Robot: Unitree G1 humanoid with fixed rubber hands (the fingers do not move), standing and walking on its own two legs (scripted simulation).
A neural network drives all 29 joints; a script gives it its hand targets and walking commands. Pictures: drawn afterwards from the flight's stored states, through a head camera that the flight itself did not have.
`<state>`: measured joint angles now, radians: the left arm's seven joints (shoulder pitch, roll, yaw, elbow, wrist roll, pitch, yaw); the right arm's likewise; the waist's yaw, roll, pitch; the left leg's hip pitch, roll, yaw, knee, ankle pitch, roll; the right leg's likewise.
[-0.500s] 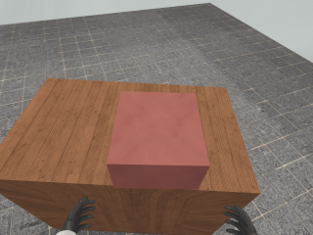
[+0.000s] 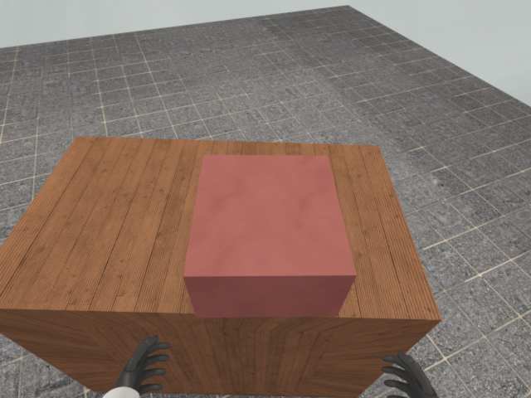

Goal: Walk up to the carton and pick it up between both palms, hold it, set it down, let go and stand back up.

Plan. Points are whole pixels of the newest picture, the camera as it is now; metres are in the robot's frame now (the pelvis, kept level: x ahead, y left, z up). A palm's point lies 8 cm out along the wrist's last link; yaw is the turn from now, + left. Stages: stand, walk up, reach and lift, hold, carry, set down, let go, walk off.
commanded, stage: let go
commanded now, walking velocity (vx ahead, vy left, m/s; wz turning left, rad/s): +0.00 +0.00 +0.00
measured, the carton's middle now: (266, 230) +0.42 +0.02 -0.03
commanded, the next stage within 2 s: stand in 0.40 s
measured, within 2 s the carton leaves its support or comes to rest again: neither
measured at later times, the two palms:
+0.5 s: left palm out of the picture +0.12 +0.22 -0.09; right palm out of the picture +0.12 -0.24 -0.10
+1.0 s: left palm out of the picture +0.00 +0.23 -0.12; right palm out of the picture +0.01 -0.25 -0.13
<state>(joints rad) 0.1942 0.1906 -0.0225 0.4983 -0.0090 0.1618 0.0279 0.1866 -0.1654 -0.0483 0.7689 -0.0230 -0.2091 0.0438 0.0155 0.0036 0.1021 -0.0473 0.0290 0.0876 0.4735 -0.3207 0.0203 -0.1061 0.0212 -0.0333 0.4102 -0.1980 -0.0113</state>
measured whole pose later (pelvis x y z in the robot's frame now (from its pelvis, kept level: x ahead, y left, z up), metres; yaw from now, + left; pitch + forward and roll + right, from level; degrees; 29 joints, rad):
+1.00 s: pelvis -0.03 -0.01 +0.00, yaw +1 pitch -4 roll +0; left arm 0.37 0.20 0.00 0.84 0.01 -0.03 0.01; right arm 0.38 -0.22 0.00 0.83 -0.01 -0.02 0.00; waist 0.00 0.01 0.01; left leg -0.16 0.01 0.07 0.51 -0.28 0.02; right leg -0.23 -0.01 -0.05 0.50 -0.19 -0.02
